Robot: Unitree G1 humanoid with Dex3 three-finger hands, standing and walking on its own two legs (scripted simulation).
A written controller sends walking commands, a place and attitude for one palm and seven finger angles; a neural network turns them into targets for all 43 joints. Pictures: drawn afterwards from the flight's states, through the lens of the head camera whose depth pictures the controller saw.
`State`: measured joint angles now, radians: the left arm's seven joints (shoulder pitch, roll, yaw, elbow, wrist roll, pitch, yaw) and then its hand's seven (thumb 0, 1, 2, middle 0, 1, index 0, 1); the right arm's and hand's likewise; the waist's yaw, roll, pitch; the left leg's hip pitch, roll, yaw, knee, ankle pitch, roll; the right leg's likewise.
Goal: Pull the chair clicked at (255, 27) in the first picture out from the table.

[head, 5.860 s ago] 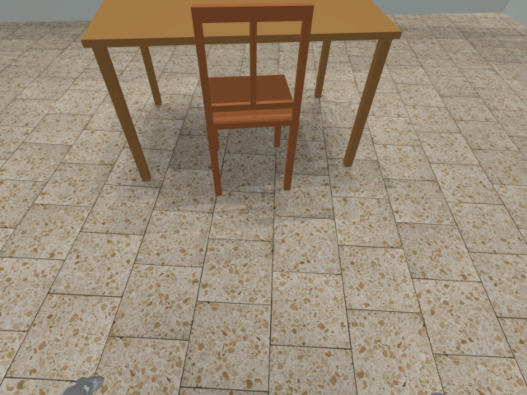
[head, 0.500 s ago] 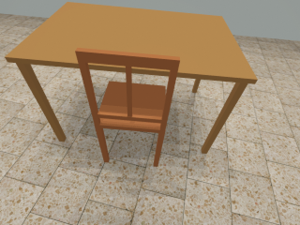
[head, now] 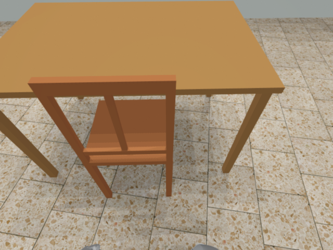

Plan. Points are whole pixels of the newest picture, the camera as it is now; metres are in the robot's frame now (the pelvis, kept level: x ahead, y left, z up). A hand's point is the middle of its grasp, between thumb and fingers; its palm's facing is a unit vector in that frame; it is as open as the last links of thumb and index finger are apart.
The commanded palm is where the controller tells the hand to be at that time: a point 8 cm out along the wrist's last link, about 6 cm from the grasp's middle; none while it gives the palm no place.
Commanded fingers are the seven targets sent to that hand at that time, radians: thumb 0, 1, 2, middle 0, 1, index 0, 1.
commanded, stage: come to a stop and stand still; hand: left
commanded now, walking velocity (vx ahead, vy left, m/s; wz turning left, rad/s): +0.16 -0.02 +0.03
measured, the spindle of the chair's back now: (117, 125) +0.50 +0.19 -0.07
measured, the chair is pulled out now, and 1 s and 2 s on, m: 0.00 0.00 0.00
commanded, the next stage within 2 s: look again from close up in 0.94 s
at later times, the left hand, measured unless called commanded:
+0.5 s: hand out of the picture +0.07 +0.20 -0.16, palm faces +0.03 -0.97 -0.23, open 7.4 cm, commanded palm none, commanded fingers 0.00 0.90 0.90 -0.20 -0.30 -0.20 -0.30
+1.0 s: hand out of the picture +0.05 +0.15 -0.16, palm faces -0.04 -0.98 -0.18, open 7.3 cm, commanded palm none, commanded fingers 0.00 0.90 0.90 -0.20 -0.30 -0.20 -0.30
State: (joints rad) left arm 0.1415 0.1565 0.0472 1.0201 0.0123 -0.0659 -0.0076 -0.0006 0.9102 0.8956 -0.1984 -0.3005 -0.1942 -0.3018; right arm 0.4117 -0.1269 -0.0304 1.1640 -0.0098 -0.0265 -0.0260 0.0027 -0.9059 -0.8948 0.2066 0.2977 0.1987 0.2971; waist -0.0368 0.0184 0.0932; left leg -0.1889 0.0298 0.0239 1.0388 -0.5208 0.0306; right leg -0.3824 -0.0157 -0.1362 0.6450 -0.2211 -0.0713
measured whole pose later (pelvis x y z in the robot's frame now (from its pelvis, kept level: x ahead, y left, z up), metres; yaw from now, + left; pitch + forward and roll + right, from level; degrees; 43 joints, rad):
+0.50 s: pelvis +0.05 +0.01 +0.02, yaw -2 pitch -1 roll +1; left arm 0.23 0.19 0.04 1.07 0.01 0.03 0.03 0.00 0.91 0.90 -0.20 -0.30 -0.20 -0.30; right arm 0.13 -0.15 -0.03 1.03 -0.02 0.02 -0.04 0.00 -0.93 -0.89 0.21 0.30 0.20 0.30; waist 0.03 -0.03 0.08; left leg -0.28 0.01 0.09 0.47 -0.17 0.02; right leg -0.26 -0.03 -0.04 0.67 -0.42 0.01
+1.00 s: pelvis +0.04 -0.01 +0.02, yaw -1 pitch -1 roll +0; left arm 0.28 0.15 -0.01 1.09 0.01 0.00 0.02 0.01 0.92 0.90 -0.20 -0.30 -0.20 -0.30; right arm 0.34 -0.15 -0.02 1.12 -0.03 0.03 -0.02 0.00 -0.91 -0.90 0.20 0.30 0.20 0.30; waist -0.03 0.01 0.06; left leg -0.29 0.05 0.03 0.47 -0.16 -0.02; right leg -0.17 0.02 -0.08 0.48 -0.29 -0.05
